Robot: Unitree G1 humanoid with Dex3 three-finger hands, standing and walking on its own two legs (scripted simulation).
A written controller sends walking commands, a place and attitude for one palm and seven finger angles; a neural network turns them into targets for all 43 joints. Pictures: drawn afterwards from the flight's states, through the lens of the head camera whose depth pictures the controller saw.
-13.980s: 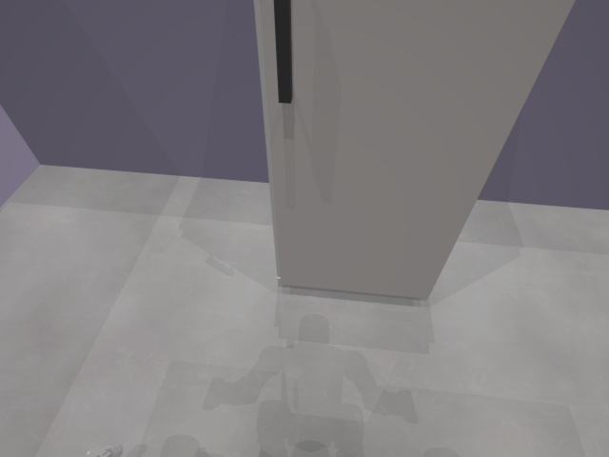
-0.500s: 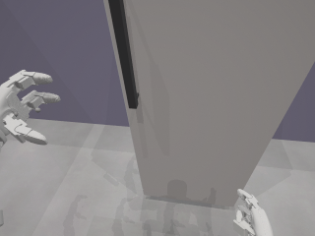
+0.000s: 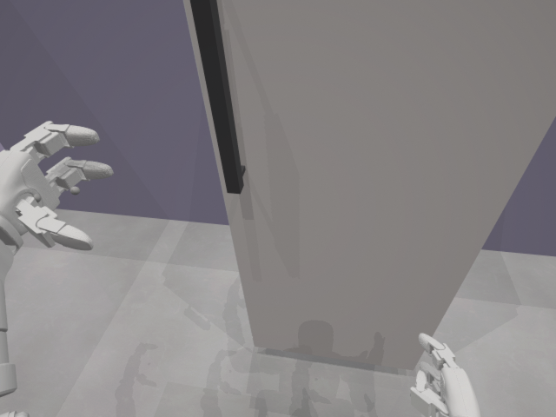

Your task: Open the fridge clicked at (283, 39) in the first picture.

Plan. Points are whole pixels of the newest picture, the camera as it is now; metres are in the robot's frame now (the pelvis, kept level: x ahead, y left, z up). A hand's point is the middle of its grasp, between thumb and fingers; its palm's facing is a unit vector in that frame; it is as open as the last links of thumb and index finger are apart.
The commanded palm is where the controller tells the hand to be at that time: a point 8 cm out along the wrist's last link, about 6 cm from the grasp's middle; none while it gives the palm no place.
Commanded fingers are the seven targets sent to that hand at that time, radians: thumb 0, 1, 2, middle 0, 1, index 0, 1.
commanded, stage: move the hooked fingers beside the handle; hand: left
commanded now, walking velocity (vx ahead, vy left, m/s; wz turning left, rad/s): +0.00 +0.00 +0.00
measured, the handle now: (225, 95) +0.50 +0.14 +0.26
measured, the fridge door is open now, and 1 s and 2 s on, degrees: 0 0 0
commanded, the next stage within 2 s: none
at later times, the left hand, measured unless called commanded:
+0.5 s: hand (119, 167) +0.34 +0.24 +0.24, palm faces -0.01 -1.00 -0.08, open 14.0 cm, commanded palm +0.31 +0.29 +0.24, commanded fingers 0.00 -0.50 0.30 -0.30 -1.20 -0.30 -1.20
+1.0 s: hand (154, 147) +0.38 +0.21 +0.24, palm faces -0.02 -1.00 -0.05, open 14.0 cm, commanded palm +0.36 +0.26 +0.24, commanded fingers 0.00 -0.50 0.30 -0.30 -1.20 -0.30 -1.20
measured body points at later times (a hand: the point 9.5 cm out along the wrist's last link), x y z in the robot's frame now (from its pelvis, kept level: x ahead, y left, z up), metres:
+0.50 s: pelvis +0.00 +0.01 +0.00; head -0.02 -0.01 +0.45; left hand +0.33 +0.30 +0.24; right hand +0.18 -0.22 -0.08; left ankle +0.01 +0.11 -0.74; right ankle -0.02 -0.10 -0.74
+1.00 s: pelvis +0.00 +0.01 +0.00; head -0.02 -0.01 +0.45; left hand +0.37 +0.27 +0.24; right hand +0.16 -0.23 -0.08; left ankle +0.01 +0.12 -0.74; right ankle -0.02 -0.10 -0.74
